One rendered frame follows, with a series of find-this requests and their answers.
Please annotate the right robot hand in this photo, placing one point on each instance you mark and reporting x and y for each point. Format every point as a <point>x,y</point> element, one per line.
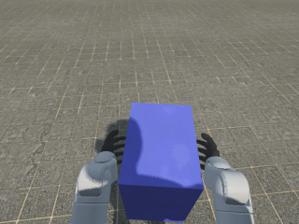
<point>210,151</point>

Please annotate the robot left forearm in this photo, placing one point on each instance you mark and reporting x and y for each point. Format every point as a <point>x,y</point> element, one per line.
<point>93,188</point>

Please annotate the robot right forearm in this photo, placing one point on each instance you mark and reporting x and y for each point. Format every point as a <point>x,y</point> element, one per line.
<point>231,196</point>

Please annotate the carton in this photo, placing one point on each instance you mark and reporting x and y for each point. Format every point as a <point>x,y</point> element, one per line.
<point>160,177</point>

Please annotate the left robot hand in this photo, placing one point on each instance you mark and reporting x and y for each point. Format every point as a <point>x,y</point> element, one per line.
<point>109,142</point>

